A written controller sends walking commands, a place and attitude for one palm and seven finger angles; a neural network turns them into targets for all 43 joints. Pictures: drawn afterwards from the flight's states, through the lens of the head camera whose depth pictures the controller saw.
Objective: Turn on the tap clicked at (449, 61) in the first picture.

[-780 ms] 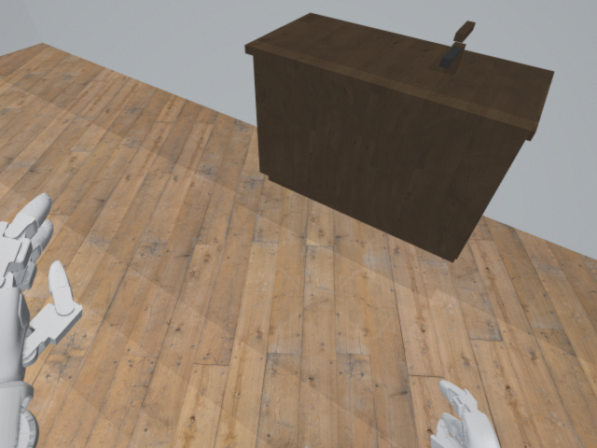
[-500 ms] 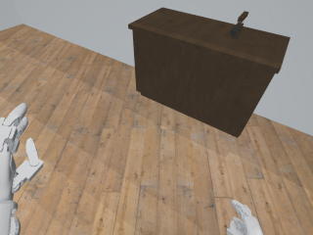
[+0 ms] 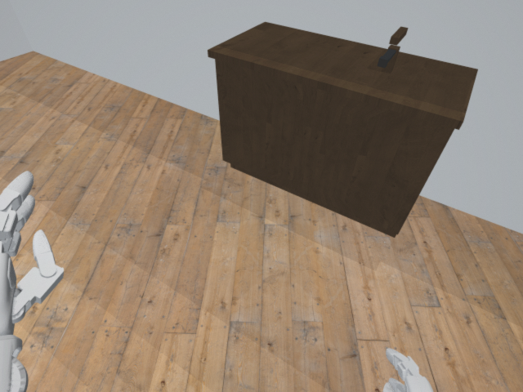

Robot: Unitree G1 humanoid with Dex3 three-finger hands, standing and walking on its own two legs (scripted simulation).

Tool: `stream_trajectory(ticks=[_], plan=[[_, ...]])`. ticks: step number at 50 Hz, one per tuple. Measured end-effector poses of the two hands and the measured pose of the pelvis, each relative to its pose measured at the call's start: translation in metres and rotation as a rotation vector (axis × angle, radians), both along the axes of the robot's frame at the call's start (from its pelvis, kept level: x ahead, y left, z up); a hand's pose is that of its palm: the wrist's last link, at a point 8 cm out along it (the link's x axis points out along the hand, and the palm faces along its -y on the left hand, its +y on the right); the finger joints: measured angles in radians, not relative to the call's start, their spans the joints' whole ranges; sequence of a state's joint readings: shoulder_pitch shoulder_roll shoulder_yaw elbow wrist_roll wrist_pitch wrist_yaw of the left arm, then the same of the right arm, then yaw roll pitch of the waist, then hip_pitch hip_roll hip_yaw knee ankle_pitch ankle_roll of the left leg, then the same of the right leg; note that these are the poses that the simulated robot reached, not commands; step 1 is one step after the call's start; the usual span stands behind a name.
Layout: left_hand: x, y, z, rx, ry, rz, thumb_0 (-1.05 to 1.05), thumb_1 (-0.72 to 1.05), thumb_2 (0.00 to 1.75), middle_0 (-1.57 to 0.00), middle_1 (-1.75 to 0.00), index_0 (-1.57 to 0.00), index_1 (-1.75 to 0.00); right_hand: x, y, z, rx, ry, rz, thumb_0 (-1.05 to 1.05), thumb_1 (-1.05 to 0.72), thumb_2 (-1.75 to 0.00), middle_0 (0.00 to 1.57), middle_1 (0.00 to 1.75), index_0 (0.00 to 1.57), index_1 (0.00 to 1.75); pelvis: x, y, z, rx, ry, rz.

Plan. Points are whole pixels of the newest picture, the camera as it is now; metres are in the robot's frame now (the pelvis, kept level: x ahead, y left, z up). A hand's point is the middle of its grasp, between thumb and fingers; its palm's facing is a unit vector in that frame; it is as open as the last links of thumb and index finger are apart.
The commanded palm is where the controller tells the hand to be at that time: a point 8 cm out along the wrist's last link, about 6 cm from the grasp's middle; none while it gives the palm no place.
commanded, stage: walk to a spot facing it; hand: left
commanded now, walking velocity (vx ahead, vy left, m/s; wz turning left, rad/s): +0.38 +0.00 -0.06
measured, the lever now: (383, 62) +1.16 -0.37 +0.04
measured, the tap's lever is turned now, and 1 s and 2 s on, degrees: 0 0 0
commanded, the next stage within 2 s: turn to face it in 0.96 s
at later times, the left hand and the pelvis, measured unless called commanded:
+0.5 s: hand (134, 163) +0.38 +0.21 +0.18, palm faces +0.30 -0.84 -0.45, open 7.4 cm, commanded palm +0.32 +0.26 +0.19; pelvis +0.14 -0.01 +0.01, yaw -5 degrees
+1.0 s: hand (160, 110) +0.52 +0.21 +0.19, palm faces +0.47 -0.80 -0.38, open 7.4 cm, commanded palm +0.47 +0.25 +0.19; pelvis +0.31 -0.03 +0.00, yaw +1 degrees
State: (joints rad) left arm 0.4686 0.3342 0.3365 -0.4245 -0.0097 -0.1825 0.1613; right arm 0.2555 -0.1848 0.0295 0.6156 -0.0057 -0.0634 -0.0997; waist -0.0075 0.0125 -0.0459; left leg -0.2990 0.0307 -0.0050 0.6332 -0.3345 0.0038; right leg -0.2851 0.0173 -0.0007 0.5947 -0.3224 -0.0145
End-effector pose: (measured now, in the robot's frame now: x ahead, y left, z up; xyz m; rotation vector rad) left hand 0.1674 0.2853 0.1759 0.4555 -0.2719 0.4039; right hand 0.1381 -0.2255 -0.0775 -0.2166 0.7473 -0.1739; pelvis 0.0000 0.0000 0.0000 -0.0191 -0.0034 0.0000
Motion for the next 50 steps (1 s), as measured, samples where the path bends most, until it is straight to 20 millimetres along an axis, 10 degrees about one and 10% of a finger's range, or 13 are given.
stream_trajectory(ticks=[15, 23, 32, 38, 50], plan=[[0.085, 0.013, 0.003, 0.030, -0.043, -0.042, 0.01, 0.88, 0.90, -0.21, -0.31, -0.21, -0.30, 0.072, 0.000, 0.000, -0.028, 0.028, -0.035, 0.01, -0.91, -0.90, 0.20, 0.30, 0.20, 0.30, 0.073, 0.014, -0.004, 0.024, -0.004, -0.034], [0.156, -0.021, 0.023, 0.058, -0.009, -0.141, 0.01, 0.89, 0.90, -0.21, -0.30, -0.21, -0.30, 0.113, 0.014, 0.007, 0.072, 0.020, -0.044, 0.01, -0.91, -0.90, 0.20, 0.30, 0.21, 0.30, 0.123, 0.002, 0.013, -0.002, 0.020, -0.077], [0.227, -0.062, 0.016, 0.173, -0.008, -0.140, 0.01, 0.88, 0.90, -0.21, -0.31, -0.22, -0.30, 0.171, -0.039, -0.039, 0.080, 0.089, -0.053, 0.01, -0.90, -0.90, 0.21, 0.30, 0.21, 0.31, 0.189, -0.040, -0.017, 0.003, -0.010, -0.052], [0.248, -0.075, 0.018, 0.129, 0.002, -0.134, 0.01, 0.88, 0.89, -0.21, -0.31, -0.22, -0.30, 0.214, -0.078, -0.023, 0.010, 0.117, -0.062, 0.01, -0.91, -0.90, 0.20, 0.30, 0.20, 0.30, 0.220, -0.048, -0.006, 0.015, -0.005, -0.041], [0.305, -0.036, 0.025, 0.072, -0.102, -0.007, 0.01, 0.88, 0.90, -0.21, -0.31, -0.22, -0.30, 0.319, -0.068, 0.006, -0.092, 0.034, -0.013, 0.01, -0.91, -0.90, 0.20, 0.29, 0.20, 0.30, 0.314, -0.034, -0.004, 0.032, -0.011, 0.012]])
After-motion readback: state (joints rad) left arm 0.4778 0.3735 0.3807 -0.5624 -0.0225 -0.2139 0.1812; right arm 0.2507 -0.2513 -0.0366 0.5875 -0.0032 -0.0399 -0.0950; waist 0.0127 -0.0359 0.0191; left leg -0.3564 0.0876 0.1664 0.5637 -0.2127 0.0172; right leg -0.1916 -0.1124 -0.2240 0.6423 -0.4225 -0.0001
